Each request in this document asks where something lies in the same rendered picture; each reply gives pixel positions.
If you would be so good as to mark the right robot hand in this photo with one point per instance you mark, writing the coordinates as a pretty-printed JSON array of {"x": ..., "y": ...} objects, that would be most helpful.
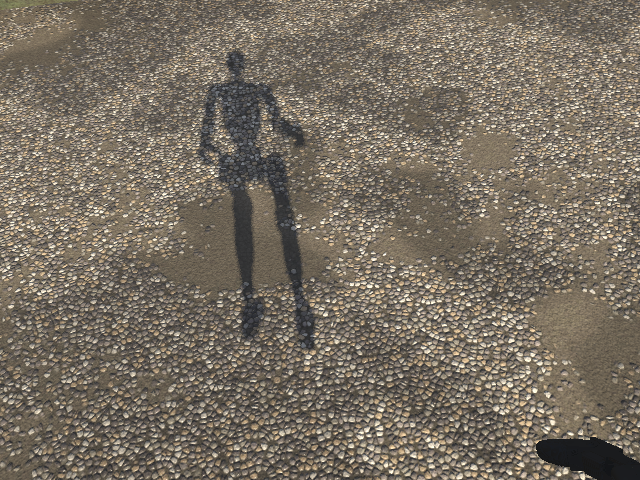
[{"x": 597, "y": 458}]

